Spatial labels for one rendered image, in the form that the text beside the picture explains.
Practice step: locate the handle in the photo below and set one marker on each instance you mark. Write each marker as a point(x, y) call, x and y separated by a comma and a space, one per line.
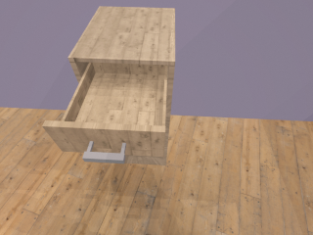
point(104, 157)

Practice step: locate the cabinet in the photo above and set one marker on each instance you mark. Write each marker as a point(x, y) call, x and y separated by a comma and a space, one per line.
point(130, 35)

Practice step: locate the drawer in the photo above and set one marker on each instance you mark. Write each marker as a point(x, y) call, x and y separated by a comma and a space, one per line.
point(115, 103)

